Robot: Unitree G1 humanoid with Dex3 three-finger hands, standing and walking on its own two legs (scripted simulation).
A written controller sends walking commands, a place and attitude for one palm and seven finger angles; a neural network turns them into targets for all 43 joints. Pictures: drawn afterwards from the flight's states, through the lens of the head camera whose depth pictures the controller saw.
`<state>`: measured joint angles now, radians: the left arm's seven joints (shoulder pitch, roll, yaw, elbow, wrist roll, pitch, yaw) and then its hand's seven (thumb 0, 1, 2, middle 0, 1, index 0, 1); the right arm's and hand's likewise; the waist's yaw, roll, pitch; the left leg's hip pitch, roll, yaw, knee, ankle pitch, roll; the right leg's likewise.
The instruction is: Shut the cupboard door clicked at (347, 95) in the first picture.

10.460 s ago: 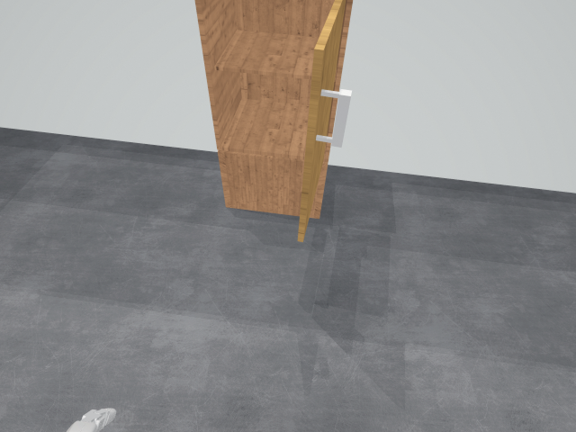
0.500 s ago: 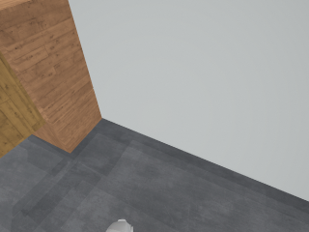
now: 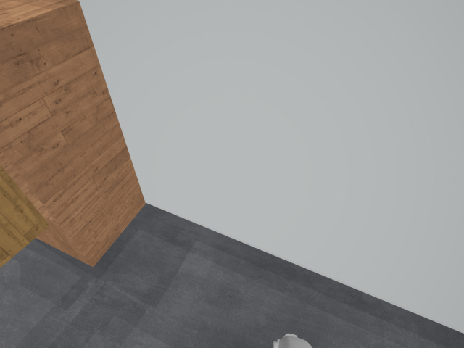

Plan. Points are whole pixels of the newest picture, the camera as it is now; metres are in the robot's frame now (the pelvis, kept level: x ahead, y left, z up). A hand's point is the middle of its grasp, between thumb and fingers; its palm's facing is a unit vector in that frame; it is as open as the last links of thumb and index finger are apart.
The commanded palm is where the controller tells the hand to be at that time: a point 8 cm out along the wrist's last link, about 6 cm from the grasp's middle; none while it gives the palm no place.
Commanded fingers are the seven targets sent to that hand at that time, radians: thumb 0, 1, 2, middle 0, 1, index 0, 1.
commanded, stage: turn to face it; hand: left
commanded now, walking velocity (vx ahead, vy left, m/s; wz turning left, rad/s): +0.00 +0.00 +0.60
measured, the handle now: out of the picture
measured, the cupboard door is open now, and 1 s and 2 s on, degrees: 85 85 85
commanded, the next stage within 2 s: take the last steps up to it in 1.82 s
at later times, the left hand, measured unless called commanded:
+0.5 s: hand out of the picture +0.08 +0.19 -0.18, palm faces +0.32 -0.92 -0.22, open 7.3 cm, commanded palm none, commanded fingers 0.00 0.90 0.90 -0.20 -0.30 -0.20 -0.30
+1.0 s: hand out of the picture +0.03 +0.22 -0.16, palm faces +0.54 -0.79 -0.29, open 7.3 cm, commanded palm none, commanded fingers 0.00 0.90 0.90 -0.20 -0.30 -0.20 -0.30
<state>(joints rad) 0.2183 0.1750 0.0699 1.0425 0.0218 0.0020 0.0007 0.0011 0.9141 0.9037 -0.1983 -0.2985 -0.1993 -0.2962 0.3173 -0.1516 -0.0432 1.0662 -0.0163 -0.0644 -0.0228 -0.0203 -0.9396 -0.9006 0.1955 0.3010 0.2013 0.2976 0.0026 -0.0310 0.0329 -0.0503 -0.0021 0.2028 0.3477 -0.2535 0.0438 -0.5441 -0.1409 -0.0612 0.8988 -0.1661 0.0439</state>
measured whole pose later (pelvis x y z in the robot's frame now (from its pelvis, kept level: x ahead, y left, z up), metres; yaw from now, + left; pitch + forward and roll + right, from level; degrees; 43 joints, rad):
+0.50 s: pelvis +0.05 -0.02 -0.01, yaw +16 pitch -2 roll +0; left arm 0.16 0.20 0.07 0.96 0.03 0.02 0.03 -0.01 0.92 0.90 -0.21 -0.30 -0.21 -0.30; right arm 0.20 -0.22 -0.09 0.97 -0.02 0.05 0.02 0.00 -0.91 -0.90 0.19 0.30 0.20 0.30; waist -0.01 -0.02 0.05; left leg -0.38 0.08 0.10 0.83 -0.42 -0.06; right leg -0.28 -0.20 -0.32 0.57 -0.23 0.02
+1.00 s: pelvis +0.05 -0.02 -0.01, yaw +32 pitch +0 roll +0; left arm 0.14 0.23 0.07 0.91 0.00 0.05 0.02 0.00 0.91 0.90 -0.20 -0.30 -0.20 -0.30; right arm 0.21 -0.20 -0.06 0.94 -0.02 0.05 0.01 0.00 -0.91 -0.90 0.20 0.30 0.21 0.30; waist -0.03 0.03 0.07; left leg -0.32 -0.07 -0.11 0.49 -0.17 0.02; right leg -0.34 -0.04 0.00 0.73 -0.41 0.08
